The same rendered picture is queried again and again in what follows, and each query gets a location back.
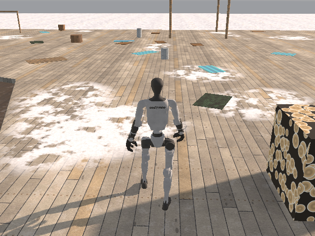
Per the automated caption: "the left robot forearm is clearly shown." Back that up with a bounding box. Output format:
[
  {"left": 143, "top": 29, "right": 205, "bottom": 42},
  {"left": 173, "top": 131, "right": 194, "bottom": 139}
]
[{"left": 127, "top": 120, "right": 138, "bottom": 142}]

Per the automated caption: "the right robot forearm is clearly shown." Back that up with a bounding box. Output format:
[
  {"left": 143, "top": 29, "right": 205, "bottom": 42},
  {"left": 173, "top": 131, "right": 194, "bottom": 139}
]
[{"left": 176, "top": 119, "right": 184, "bottom": 135}]

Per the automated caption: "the right robot hand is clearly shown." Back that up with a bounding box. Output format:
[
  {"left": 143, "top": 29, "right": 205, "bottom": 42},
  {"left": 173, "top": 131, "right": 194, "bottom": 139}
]
[{"left": 173, "top": 133, "right": 184, "bottom": 142}]

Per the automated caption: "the robot left upper arm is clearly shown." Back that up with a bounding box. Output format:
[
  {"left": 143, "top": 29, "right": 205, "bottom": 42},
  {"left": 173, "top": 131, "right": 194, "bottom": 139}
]
[{"left": 134, "top": 99, "right": 147, "bottom": 127}]

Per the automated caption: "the robot right upper arm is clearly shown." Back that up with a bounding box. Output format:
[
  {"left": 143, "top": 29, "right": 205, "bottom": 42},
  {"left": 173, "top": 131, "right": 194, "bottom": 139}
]
[{"left": 167, "top": 99, "right": 181, "bottom": 125}]

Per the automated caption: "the right robot foot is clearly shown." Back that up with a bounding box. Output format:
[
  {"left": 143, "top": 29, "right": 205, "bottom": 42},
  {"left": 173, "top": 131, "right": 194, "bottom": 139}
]
[{"left": 162, "top": 197, "right": 171, "bottom": 210}]

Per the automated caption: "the left robot hand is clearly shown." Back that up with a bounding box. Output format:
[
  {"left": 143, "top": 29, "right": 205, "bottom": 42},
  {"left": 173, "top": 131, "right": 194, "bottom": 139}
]
[{"left": 126, "top": 139, "right": 137, "bottom": 152}]

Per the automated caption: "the robot left shin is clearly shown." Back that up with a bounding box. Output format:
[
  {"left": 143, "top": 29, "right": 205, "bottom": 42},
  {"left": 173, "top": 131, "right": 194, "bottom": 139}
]
[{"left": 141, "top": 153, "right": 148, "bottom": 182}]

